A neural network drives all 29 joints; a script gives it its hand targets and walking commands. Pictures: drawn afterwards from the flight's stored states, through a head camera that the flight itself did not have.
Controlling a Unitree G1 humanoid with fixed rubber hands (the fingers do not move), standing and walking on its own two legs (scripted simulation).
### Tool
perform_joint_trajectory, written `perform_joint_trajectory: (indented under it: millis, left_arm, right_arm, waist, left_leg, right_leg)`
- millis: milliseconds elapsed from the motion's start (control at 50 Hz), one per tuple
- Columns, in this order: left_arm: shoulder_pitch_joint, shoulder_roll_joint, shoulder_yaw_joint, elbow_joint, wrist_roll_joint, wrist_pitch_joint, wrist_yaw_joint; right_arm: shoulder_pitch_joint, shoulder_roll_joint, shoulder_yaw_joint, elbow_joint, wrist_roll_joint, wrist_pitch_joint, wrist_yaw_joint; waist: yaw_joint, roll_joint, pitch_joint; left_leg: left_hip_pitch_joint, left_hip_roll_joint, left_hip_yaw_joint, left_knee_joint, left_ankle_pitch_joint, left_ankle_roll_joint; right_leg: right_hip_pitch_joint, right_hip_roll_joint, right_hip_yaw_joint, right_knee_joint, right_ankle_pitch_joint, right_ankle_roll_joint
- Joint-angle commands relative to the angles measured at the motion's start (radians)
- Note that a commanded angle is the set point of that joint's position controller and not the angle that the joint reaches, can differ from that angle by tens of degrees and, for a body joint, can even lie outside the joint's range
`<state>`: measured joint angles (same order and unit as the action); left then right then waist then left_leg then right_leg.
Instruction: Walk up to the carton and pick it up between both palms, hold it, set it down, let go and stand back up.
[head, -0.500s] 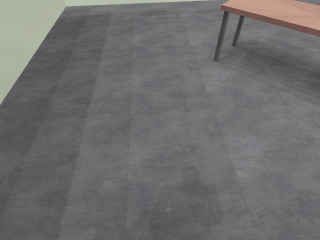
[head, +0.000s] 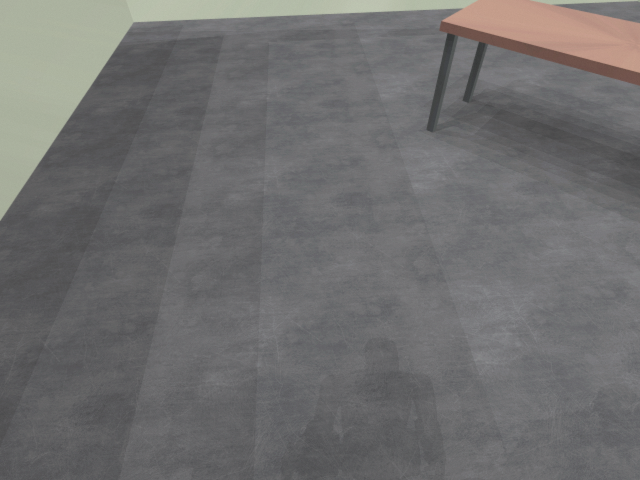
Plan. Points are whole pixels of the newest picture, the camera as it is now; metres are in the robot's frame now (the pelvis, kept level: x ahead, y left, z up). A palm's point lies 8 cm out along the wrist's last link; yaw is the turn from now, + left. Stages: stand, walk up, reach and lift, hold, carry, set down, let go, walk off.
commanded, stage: stand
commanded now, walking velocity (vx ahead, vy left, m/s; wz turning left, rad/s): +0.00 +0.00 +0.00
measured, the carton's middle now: out of the picture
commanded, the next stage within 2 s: walk up in 1.46 s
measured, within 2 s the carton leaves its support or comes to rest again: neither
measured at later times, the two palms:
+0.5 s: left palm out of the picture -0.02 +0.20 -0.15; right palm out of the picture -0.02 -0.19 -0.15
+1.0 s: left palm out of the picture -0.02 +0.20 -0.15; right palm out of the picture -0.02 -0.18 -0.14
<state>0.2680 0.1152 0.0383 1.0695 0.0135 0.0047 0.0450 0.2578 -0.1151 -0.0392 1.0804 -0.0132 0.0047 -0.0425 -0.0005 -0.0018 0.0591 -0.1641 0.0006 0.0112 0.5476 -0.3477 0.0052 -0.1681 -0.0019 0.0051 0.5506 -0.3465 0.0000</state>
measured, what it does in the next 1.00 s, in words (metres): stands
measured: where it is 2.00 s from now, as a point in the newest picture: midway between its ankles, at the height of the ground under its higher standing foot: outside the picture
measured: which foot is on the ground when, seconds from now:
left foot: down 0.00-1.00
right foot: down 0.00-1.00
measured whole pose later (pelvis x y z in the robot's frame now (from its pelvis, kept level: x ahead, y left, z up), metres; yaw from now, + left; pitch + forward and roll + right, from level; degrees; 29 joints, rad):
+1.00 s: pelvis +0.01 +0.01 +0.01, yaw +0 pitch -3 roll +0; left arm 0.28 0.08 0.01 1.20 0.01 0.00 0.06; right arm 0.28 -0.08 -0.02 1.20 -0.01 -0.01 -0.05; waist 0.00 0.00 0.07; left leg -0.09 -0.01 0.02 0.45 -0.32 0.02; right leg -0.09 -0.02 0.01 0.45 -0.31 0.02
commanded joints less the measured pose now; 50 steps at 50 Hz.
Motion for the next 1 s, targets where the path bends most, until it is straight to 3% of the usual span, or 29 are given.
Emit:
perform_joint_trajectory:
  millis: [0,380,980]
  left_arm:
    - [0.060,0.085,0.013,0.000,0.001,-0.015,0.008]
    - [0.091,0.049,-0.004,0.097,0.000,-0.010,0.015]
    - [0.108,0.040,-0.015,0.129,-0.003,-0.010,0.016]
  right_arm:
    - [0.062,-0.086,-0.012,-0.002,-0.001,-0.015,-0.008]
    - [0.100,-0.051,0.005,0.090,-0.001,-0.014,-0.015]
    - [0.128,-0.043,0.015,0.111,0.002,-0.021,-0.015]
  waist:
    - [0.000,0.003,0.014]
    - [-0.001,0.002,0.056]
    - [-0.001,0.001,0.062]
  left_leg:
    - [-0.004,0.073,-0.070,-0.122,0.355,0.037]
    - [0.019,0.078,-0.065,-0.163,0.375,0.031]
    - [0.033,0.084,-0.067,-0.180,0.424,0.039]
  right_leg:
    - [0.004,-0.069,0.060,-0.120,0.350,-0.039]
    - [0.028,-0.075,0.052,-0.160,0.362,-0.029]
    - [0.040,-0.085,0.047,-0.169,0.376,-0.022]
